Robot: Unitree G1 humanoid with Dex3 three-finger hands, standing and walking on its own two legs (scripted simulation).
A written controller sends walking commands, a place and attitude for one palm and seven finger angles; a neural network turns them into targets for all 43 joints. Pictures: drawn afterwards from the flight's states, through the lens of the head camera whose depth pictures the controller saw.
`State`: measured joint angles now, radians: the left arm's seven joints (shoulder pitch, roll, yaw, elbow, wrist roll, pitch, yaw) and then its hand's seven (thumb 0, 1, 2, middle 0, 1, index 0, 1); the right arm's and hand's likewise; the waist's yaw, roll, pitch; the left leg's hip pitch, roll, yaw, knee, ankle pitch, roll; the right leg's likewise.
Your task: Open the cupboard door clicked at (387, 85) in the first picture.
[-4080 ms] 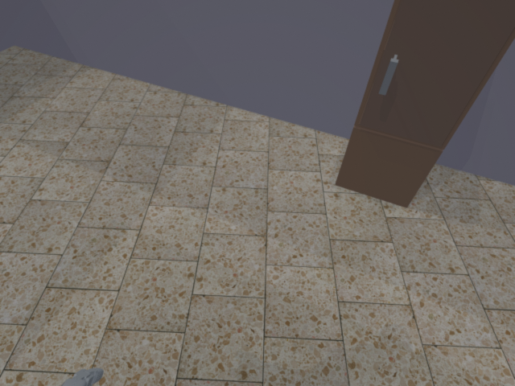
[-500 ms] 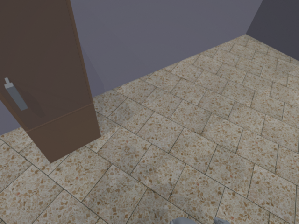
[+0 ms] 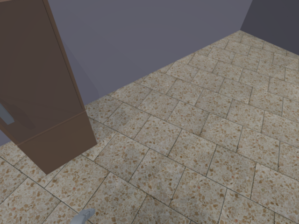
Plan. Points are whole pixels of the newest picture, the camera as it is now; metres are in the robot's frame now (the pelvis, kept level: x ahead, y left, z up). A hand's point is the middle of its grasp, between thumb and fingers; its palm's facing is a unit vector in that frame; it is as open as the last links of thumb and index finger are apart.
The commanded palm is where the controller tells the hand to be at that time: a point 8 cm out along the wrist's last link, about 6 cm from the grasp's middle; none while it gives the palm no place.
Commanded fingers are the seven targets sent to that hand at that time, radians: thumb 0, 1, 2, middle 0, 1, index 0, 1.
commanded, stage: turn to face it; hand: left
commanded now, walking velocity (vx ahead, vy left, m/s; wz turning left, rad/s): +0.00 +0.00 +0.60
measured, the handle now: (0, 107) +0.55 +0.58 -0.08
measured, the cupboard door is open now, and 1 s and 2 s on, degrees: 0 0 0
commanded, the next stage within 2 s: take the last steps up to it in 0.98 s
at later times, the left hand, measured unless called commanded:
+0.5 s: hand out of the picture +0.01 +0.21 -0.15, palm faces +0.29 -0.92 -0.28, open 7.4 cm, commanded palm none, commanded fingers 0.00 0.90 0.90 -0.20 -0.30 -0.20 -0.30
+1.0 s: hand out of the picture -0.15 +0.17 -0.18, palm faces +0.55 -0.80 -0.24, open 7.4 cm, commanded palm none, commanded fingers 0.00 0.90 0.90 -0.20 -0.30 -0.20 -0.30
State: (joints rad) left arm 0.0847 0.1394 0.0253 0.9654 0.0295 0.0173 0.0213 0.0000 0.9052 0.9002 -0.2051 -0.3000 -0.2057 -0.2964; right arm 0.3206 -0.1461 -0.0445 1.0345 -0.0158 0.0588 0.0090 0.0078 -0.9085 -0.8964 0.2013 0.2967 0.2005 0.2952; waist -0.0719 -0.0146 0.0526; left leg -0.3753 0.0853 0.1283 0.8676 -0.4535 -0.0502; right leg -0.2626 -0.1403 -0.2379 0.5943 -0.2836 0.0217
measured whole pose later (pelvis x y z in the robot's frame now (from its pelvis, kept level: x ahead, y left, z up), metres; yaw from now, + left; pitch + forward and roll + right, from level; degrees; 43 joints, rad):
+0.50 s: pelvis -0.02 -0.02 +0.00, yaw +15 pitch +1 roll +0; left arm 0.17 0.22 0.07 0.91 0.01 0.05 0.02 0.00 0.91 0.90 -0.20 -0.30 -0.20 -0.30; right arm 0.20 -0.25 -0.08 0.92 -0.03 0.05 0.01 0.01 -0.90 -0.90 0.21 0.30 0.21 0.30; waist -0.04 0.03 0.05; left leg -0.37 -0.05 -0.06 0.51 -0.15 0.02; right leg -0.31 -0.04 -0.01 0.68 -0.39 0.06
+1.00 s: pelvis -0.06 -0.01 +0.00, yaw +32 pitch +1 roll +1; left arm 0.26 0.25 0.06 0.97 0.02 0.06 0.02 0.00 0.91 0.90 -0.20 -0.30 -0.20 -0.30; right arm 0.11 -0.21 -0.04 0.93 -0.02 0.03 0.02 0.01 -0.91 -0.90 0.20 0.30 0.20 0.30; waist 0.03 -0.06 0.09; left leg -0.25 0.02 0.08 0.58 -0.34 0.01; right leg -0.37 -0.16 -0.12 0.86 -0.51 0.07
